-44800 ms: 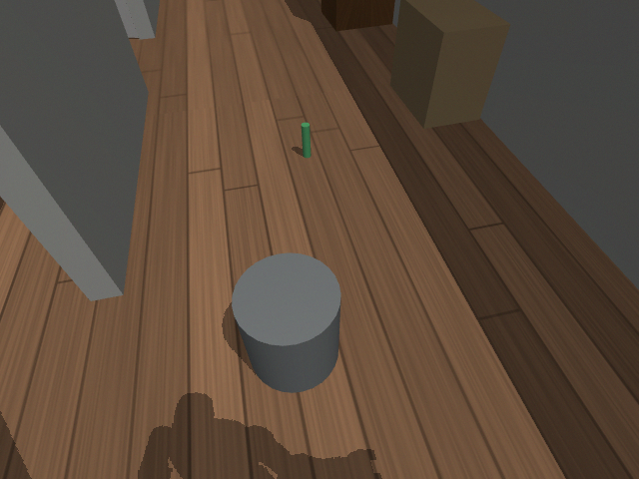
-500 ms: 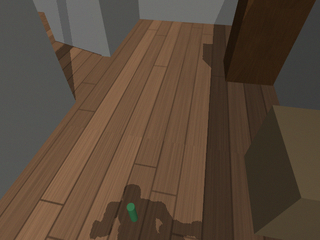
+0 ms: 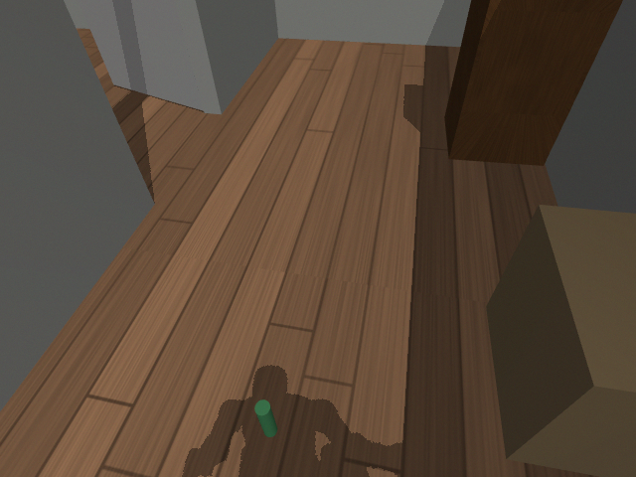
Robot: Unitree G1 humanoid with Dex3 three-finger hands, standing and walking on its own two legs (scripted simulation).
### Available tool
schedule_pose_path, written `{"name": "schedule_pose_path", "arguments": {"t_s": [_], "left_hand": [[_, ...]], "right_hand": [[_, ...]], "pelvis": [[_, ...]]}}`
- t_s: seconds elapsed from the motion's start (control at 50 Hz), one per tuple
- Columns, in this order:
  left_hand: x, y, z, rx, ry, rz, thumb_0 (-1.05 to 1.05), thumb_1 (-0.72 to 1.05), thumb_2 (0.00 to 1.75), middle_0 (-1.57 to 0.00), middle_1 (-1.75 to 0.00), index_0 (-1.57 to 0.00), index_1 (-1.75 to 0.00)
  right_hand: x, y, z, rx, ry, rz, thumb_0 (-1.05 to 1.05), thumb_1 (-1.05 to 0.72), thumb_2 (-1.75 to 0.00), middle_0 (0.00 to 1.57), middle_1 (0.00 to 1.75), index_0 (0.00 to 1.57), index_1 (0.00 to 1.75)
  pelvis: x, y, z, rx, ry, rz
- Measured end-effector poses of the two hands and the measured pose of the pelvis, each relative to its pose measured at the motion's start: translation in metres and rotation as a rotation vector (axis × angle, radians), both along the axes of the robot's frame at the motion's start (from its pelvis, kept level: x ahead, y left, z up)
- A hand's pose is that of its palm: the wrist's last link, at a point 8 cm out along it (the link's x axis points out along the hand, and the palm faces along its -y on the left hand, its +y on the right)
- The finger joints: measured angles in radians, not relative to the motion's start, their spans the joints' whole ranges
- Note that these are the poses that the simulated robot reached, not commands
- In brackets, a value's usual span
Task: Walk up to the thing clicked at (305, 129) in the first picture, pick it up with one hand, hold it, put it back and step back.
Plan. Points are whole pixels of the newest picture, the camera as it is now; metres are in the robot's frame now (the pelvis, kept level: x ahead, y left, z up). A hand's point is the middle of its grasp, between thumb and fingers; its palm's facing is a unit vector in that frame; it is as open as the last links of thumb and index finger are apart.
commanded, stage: stand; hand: left
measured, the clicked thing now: (266, 419) +0.43 +0.20 -0.69
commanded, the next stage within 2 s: step back in 1.20 s
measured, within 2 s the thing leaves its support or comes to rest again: neither
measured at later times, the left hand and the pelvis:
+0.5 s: hand out of the picture +0.10 +0.24 -0.15, palm faces -0.02 -0.94 -0.34, open 7.4 cm; pelvis +0.02 +0.00 +0.00, yaw -1 degrees
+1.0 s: hand out of the picture +0.10 +0.24 -0.15, palm faces -0.03 -0.94 -0.34, open 7.4 cm; pelvis +0.03 -0.01 +0.01, yaw -1 degrees
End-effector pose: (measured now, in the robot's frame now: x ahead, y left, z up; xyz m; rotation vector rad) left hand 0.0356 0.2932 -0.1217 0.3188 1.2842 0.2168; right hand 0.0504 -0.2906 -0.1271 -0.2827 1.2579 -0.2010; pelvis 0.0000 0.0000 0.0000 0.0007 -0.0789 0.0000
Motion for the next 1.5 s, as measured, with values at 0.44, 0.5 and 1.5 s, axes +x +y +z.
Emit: {"name": "schedule_pose_path", "arguments": {"t_s": [0.44, 0.5, 1.5], "left_hand": [[0.051, -0.006, 0.007, -0.009, -0.052, -0.027, 0.0, 0.9, 0.9, -0.21, -0.3, -0.2, -0.3], [0.055, -0.006, 0.008, -0.009, -0.059, -0.027, 0.0, 0.9, 0.9, -0.21, -0.3, -0.2, -0.3], [0.08, 0.043, -0.016, 0.02, -0.099, -0.069, 0.0, 0.9, 0.9, -0.21, -0.3, -0.2, -0.3]], "right_hand": [[0.021, -0.001, 0.002, 0.004, -0.012, -0.008, 0.01, -0.9, -0.9, 0.2, 0.3, 0.21, 0.3], [0.025, -0.002, 0.003, 0.003, -0.018, -0.005, 0.01, -0.9, -0.9, 0.2, 0.3, 0.21, 0.3], [0.006, -0.01, 0.006, -0.111, 0.019, -0.025, 0.01, -0.9, -0.9, 0.2, 0.3, 0.2, 0.3]], "pelvis": [[0.018, -0.002, 0.003, 0.004, 0.013, -0.011], [0.02, -0.003, 0.004, 0.004, 0.014, -0.011], [-0.007, 0.029, -0.021, -0.027, 0.073, -0.012]]}}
